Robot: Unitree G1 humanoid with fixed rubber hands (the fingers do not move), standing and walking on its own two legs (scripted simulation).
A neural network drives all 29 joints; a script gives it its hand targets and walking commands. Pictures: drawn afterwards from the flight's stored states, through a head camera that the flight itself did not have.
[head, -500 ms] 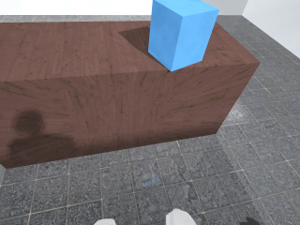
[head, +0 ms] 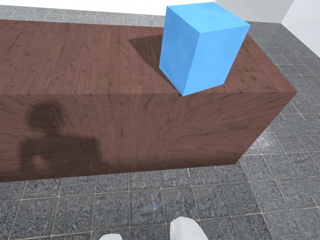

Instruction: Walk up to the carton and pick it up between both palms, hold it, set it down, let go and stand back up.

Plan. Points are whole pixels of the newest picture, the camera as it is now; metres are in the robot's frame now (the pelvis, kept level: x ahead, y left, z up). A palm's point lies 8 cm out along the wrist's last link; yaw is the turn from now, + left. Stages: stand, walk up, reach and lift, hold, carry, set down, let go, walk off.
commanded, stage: walk up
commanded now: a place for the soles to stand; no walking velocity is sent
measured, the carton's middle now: (198, 49) +0.76 -0.14 +0.09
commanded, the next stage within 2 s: none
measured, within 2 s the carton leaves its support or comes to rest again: neither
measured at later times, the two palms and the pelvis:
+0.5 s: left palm (75, 226) +0.17 +0.21 -0.14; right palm (293, 214) +0.21 -0.41 -0.10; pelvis +0.14 -0.09 -0.01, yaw +5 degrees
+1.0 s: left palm (110, 185) +0.28 +0.14 -0.11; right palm (286, 166) +0.38 -0.48 -0.12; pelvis +0.26 -0.17 -0.01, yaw +10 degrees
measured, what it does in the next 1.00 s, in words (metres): walks ahead: right foot, then left foot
